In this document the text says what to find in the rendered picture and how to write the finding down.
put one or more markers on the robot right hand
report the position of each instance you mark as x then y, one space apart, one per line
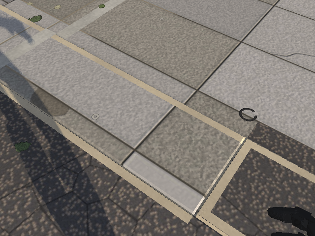
297 216

